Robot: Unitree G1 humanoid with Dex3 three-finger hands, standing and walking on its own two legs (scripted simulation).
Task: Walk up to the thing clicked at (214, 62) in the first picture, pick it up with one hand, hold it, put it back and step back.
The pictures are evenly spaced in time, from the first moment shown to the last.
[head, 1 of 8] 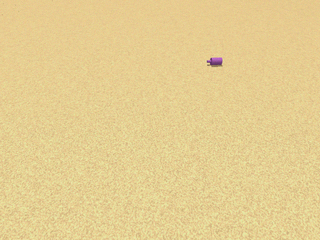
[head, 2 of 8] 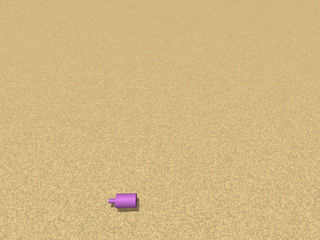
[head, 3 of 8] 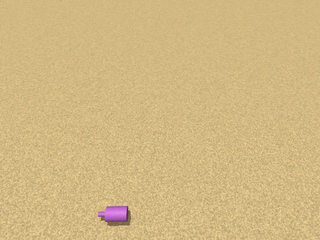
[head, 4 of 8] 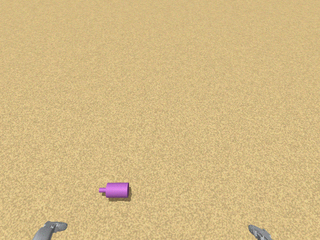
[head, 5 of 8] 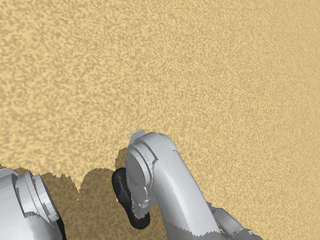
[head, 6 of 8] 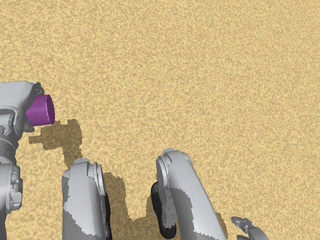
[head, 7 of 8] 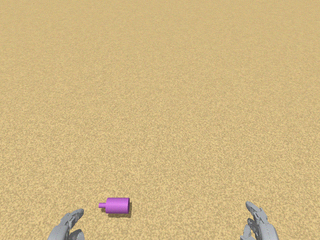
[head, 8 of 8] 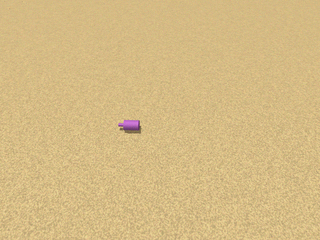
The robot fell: no
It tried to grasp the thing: yes
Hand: left
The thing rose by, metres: 0.66
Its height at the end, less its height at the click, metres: +0.00
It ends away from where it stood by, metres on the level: 0.00
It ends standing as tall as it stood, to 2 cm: yes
